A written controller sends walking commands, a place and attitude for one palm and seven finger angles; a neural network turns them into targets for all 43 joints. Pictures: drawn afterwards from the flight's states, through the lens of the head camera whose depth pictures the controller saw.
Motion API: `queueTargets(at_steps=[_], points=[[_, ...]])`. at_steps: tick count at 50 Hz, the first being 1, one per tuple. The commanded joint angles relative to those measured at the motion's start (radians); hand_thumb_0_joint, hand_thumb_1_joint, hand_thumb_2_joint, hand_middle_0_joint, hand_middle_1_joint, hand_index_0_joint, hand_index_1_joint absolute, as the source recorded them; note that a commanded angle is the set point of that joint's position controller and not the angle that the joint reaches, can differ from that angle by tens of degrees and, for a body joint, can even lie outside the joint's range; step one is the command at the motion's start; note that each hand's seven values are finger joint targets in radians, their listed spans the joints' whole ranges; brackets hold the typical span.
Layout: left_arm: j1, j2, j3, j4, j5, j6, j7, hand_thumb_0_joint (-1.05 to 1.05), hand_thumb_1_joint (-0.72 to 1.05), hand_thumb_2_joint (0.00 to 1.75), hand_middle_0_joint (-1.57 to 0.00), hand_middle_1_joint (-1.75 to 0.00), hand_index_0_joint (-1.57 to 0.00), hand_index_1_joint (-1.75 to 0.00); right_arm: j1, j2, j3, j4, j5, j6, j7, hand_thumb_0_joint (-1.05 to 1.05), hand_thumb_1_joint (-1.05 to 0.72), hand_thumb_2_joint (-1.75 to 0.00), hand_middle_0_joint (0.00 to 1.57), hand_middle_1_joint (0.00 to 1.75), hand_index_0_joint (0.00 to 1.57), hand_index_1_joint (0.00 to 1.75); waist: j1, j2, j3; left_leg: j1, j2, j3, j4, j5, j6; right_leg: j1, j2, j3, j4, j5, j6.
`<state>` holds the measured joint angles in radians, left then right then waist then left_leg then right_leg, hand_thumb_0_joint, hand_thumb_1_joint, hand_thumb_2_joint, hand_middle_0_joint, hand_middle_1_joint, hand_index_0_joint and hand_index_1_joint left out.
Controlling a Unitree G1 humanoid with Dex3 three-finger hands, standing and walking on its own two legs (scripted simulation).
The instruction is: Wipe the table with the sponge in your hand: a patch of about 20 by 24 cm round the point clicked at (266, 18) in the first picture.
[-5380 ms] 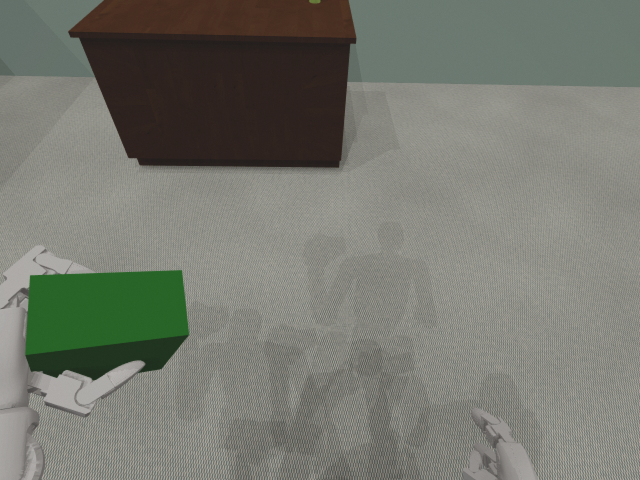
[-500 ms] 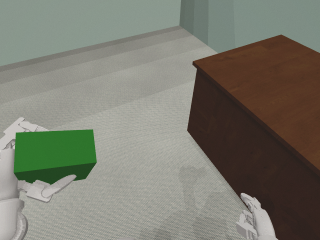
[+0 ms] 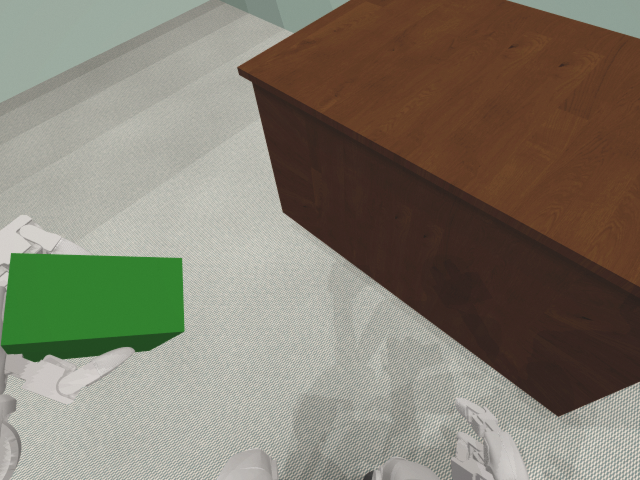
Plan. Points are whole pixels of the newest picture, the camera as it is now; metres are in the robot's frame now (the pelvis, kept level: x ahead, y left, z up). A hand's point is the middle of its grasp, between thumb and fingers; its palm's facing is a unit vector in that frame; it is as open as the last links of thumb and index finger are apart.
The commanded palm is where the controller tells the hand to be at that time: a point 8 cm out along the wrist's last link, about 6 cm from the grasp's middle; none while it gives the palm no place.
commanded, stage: turn to face it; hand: left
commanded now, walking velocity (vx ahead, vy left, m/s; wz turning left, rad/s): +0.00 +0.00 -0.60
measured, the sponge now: (119, 311) +0.24 +0.19 +0.16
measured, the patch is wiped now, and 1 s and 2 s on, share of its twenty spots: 0.00 0.00 0.00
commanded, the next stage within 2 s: take the last steps up to it in 1.90 s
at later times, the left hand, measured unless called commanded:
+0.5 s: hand (182, 373) +0.18 +0.11 +0.19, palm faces +0.18 -0.89 -0.42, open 10.5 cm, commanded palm +0.14 +0.16 +0.20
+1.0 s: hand out of the picture +0.11 -0.08 +0.20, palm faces -0.13 -0.82 -0.56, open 10.5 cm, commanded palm +0.09 -0.01 +0.20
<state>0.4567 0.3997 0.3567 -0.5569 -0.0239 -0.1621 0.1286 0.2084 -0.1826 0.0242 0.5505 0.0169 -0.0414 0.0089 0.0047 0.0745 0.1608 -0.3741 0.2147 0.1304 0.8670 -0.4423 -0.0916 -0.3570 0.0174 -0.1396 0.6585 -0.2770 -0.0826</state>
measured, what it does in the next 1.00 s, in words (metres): walks backwards, turning right: left foot, then right foot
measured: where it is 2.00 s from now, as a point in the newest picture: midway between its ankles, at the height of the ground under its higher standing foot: outside the picture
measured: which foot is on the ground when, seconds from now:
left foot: up 0.00-0.46, down 0.48-0.70, up 0.72-1.00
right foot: down 0.00-0.48, up 0.50-0.68, down 0.70-1.00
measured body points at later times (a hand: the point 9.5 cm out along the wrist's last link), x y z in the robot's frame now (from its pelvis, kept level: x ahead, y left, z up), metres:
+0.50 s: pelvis -0.09 -0.06 +0.01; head -0.08 -0.08 +0.46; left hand +0.16 +0.15 +0.22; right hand +0.04 -0.34 -0.07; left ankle -0.08 +0.10 -0.72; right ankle +0.04 -0.07 -0.71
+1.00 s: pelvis -0.20 -0.16 +0.01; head -0.17 -0.21 +0.46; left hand +0.11 -0.04 +0.23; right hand -0.20 -0.46 -0.10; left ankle -0.14 +0.00 -0.65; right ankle -0.11 -0.21 -0.72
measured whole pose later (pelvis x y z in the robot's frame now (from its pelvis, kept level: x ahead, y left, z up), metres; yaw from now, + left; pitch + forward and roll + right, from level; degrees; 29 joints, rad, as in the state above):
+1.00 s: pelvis -0.20 -0.16 +0.01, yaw -33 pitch +1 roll +4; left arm 0.55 0.44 0.41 -0.54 -0.06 -0.24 0.15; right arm 0.16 -0.26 -0.04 0.57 0.01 0.06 0.00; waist -0.01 -0.01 0.10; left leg -0.44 0.00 0.01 1.02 -0.43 -0.09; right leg -0.37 0.15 0.07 0.41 -0.03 -0.14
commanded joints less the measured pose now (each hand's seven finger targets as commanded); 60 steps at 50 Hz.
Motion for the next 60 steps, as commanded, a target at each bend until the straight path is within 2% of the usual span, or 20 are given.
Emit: queueTargets(at_steps=[1,4,15,21,23,24,25,26,29,33,34,36,37,40,50,55,57,58,59,60], points=[[0.099,0.215,0.258,-0.24,-0.049,-0.073,0.05,0.0,0.1,1.3,-1.2,-1.6,-1.2,-1.6,-0.118,-0.077,-0.038,-0.155,-0.004,-0.01,-0.016,0.0,-0.9,-0.9,0.2,0.3,0.2,0.3,0.021,-0.156,-0.386,-0.262,-0.105,-0.172,0.391,-0.051,-0.016,0.401,-0.311,0.478,-0.199,0.604,-0.083],[0.117,0.177,0.232,-0.184,-0.047,-0.074,0.052,0.0,0.1,1.3,-1.2,-1.6,-1.2,-1.6,-0.131,-0.092,-0.056,-0.123,-0.008,0.024,-0.026,0.0,-0.9,-0.9,0.2,0.3,0.2,0.3,0.009,-0.155,-0.368,-0.227,-0.124,-0.151,0.377,0.022,-0.022,0.342,-0.257,0.403,-0.239,0.555,-0.052],[-0.01,0.153,0.13,-0.139,-0.042,-0.074,0.056,0.0,0.1,1.3,-1.2,-1.6,-1.2,-1.6,-0.124,-0.16,-0.078,-0.148,-0.007,0.081,-0.034,0.0,-0.9,-0.9,0.2,0.3,0.2,0.3,0.036,-0.184,-0.304,-0.036,-0.208,-0.117,-0.005,-0.007,0.023,0.122,-0.185,0.556,-0.517,-0.213,0.078],[-0.114,0.15,0.092,-0.168,-0.027,-0.084,0.04,0.0,0.1,1.3,-1.2,-1.6,-1.2,-1.6,-0.099,-0.152,-0.08,-0.166,-0.006,0.095,-0.02,0.0,-0.9,-0.9,0.2,0.3,0.2,0.3,0.025,-0.155,-0.308,0.2,-0.239,-0.06,-0.388,-0.054,0.079,0.054,-0.108,0.55,-0.54,-0.167,0.112],[-0.16,0.16,0.083,-0.17,-0.028,-0.099,0.02,0.0,0.1,1.3,-1.2,-1.6,-1.2,-1.6,-0.052,-0.168,-0.091,-0.162,-0.008,0.091,-0.021,0.0,-0.9,-0.9,0.2,0.3,0.2,0.3,-0.018,-0.043,-0.3,0.38,-0.126,-0.119,-0.597,-0.058,0.151,-0.086,-0.001,0.459,-0.35,-0.138,0.194],[-0.174,0.162,0.105,-0.176,-0.029,-0.103,0.008,0.0,0.1,1.3,-1.2,-1.6,-1.2,-1.6,-0.102,-0.186,-0.096,-0.188,-0.023,0.083,-0.024,0.0,-0.9,-0.9,0.2,0.3,0.2,0.3,-0.001,0.168,-0.245,0.342,0.114,-0.335,-0.687,-0.072,0.246,-0.196,0.095,0.322,0.022,-0.103,0.207],[-0.178,0.2,0.148,-0.194,-0.015,-0.102,0.011,0.0,0.1,1.3,-1.2,-1.6,-1.2,-1.6,-0.142,-0.137,-0.089,-0.211,-0.021,0.055,-0.032,0.0,-0.9,-0.9,0.2,0.3,0.2,0.3,0.029,0.221,-0.229,0.192,0.289,-0.415,-0.67,0.04,0.33,-0.227,0.051,0.245,0.443,-0.143,0.178],[-0.177,0.254,0.191,-0.239,-0.012,-0.11,0.004,0.0,0.1,1.3,-1.2,-1.6,-1.2,-1.6,-0.124,-0.109,-0.089,-0.206,-0.02,0.044,-0.035,0.0,-0.9,-0.9,0.2,0.3,0.2,0.3,0.036,0.17,-0.233,0.095,0.292,-0.352,-0.665,0.111,0.32,-0.205,0.013,0.272,0.623,-0.165,0.144],[-0.009,0.125,0.124,-0.102,-0.036,-0.09,-0.002,0.0,0.1,1.3,-1.2,-1.6,-1.2,-1.6,-0.112,-0.131,-0.083,-0.183,0.009,0.025,-0.025,0.0,-0.9,-0.9,0.2,0.3,0.2,0.3,0.038,0.15,-0.08,0.038,0.2,-0.097,-0.551,0.194,0.231,-0.237,-0.065,0.206,0.47,-0.195,0.132],[-0.158,0.129,0.096,-0.166,-0.015,-0.096,0.023,0.0,0.1,1.3,-1.2,-1.6,-1.2,-1.6,-0.018,-0.167,-0.084,-0.161,0.013,-0.053,-0.029,0.0,-0.9,-0.9,0.2,0.3,0.2,0.3,0.016,0.091,-0.181,0.103,0.073,0.026,-0.271,0.345,0.099,0.127,0.019,0.009,-0.094,-0.015,0.148],[-0.215,0.15,0.101,-0.174,-0.007,-0.093,0.029,0.0,0.1,1.3,-1.2,-1.6,-1.2,-1.6,-0.022,-0.16,-0.084,-0.151,0.016,-0.07,-0.029,0.0,-0.9,-0.9,0.2,0.3,0.2,0.3,0.016,-0.028,-0.216,0.072,0.016,0.038,-0.096,0.3,0.07,0.221,-0.013,0.061,-0.198,0.119,0.126],[-0.181,0.246,0.198,-0.135,-0.018,-0.083,0.051,0.0,0.1,1.3,-1.2,-1.6,-1.2,-1.6,-0.113,-0.141,-0.085,-0.174,0.011,-0.085,-0.038,0.0,-0.9,-0.9,0.2,0.3,0.2,0.3,0.047,-0.438,-0.297,-0.163,-0.161,-0.094,0.343,-0.2,0.016,0.22,-0.336,0.704,-0.33,0.459,-0.035],[-0.166,0.253,0.202,-0.205,-0.029,-0.085,0.052,0.0,0.1,1.3,-1.2,-1.6,-1.2,-1.6,-0.132,-0.139,-0.087,-0.164,0.002,-0.068,-0.037,0.0,-0.9,-0.9,0.2,0.3,0.2,0.3,0.043,-0.331,-0.297,-0.122,-0.147,-0.209,0.407,-0.134,0.02,0.156,-0.338,0.767,-0.37,0.231,-0.019],[0.0,0.215,0.224,-0.255,-0.051,-0.115,0.05,0.0,0.1,1.3,-1.2,-1.6,-1.2,-1.6,-0.134,-0.096,-0.05,-0.13,-0.01,-0.009,-0.019,0.0,-0.9,-0.9,0.2,0.3,0.2,0.3,0.027,-0.097,-0.342,-0.171,-0.147,-0.203,0.414,0.042,-0.003,0.251,-0.24,0.58,-0.313,0.097,-0.045],[0.083,0.16,0.182,-0.094,-0.054,-0.129,0.048,0.0,0.1,1.3,-1.2,-1.6,-1.2,-1.6,-0.117,-0.159,-0.086,-0.133,-0.001,0.075,-0.006,0.0,-0.9,-0.9,0.2,0.3,0.2,0.3,0.023,-0.152,-0.319,-0.08,-0.205,-0.15,0.057,-0.009,0.018,0.216,-0.164,0.599,-0.485,-0.048,0.095],[-0.05,0.152,0.111,-0.119,-0.029,-0.105,0.038,0.0,0.1,1.3,-1.2,-1.6,-1.2,-1.6,-0.099,-0.169,-0.104,-0.131,0.004,0.097,-0.009,0.0,-0.9,-0.9,0.2,0.3,0.2,0.3,0.004,-0.225,-0.267,0.223,-0.273,-0.026,-0.295,-0.095,0.064,0.042,-0.054,0.532,-0.6,-0.125,0.216],[-0.132,0.168,0.089,-0.169,-0.024,-0.113,0.019,0.0,0.1,1.3,-1.2,-1.6,-1.2,-1.6,-0.063,-0.172,-0.111,-0.115,-0.006,0.088,-0.014,0.0,-0.9,-0.9,0.2,0.3,0.2,0.3,-0.04,-0.071,-0.258,0.455,-0.19,-0.063,-0.55,-0.036,0.143,-0.139,0.037,0.458,-0.382,-0.076,0.256],[-0.129,0.179,0.105,-0.182,-0.027,-0.119,0.006,0.0,0.1,1.3,-1.2,-1.6,-1.2,-1.6,-0.113,-0.191,-0.109,-0.146,-0.028,0.08,-0.021,0.0,-0.9,-0.9,0.2,0.3,0.2,0.3,-0.019,0.211,-0.248,0.409,0.068,-0.292,-0.683,0.005,0.248,-0.201,0.136,0.325,0.088,-0.085,0.253],[-0.152,0.201,0.149,-0.219,-0.017,-0.117,0.01,0.0,0.1,1.3,-1.2,-1.6,-1.2,-1.6,-0.184,-0.162,-0.107,-0.198,-0.043,0.047,-0.025,0.0,-0.9,-0.9,0.2,0.3,0.2,0.3,0.034,0.287,-0.256,0.18,0.351,-0.463,-0.617,0.139,0.354,-0.213,0.034,0.335,0.607,-0.208,0.19],[-0.149,0.244,0.206,-0.248,-0.013,-0.122,0.003,0.0,0.1,1.3,-1.2,-1.6,-1.2,-1.6,-0.16,-0.125,-0.107,-0.199,-0.023,0.032,-0.023,0.0,-0.9,-0.9,0.2,0.3,0.2,0.3,0.034,0.188,-0.213,0.069,0.326,-0.378,-0.621,0.211,0.348,-0.223,-0.011,0.371,0.79,-0.206,0.149]])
